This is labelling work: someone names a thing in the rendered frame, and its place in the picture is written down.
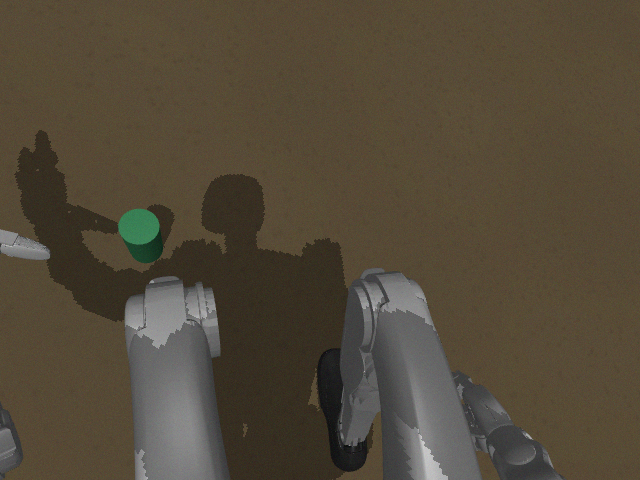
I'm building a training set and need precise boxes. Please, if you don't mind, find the can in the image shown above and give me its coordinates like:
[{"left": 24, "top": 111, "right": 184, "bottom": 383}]
[{"left": 118, "top": 209, "right": 163, "bottom": 263}]

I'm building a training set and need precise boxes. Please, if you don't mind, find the right robot arm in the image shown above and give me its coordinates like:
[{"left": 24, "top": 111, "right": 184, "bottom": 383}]
[{"left": 486, "top": 425, "right": 567, "bottom": 480}]

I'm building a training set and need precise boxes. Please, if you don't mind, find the right robot foot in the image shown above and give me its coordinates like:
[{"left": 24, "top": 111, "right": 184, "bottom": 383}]
[{"left": 317, "top": 348, "right": 367, "bottom": 472}]

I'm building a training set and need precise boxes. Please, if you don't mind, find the right robot hand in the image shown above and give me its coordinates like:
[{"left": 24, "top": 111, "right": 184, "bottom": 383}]
[{"left": 452, "top": 370, "right": 515, "bottom": 453}]

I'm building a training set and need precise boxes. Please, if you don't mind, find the left robot hand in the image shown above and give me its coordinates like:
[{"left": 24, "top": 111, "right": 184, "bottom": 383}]
[{"left": 0, "top": 229, "right": 51, "bottom": 260}]

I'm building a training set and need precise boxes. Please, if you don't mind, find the left robot arm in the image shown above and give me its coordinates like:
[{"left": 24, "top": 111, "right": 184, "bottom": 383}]
[{"left": 0, "top": 402, "right": 23, "bottom": 480}]

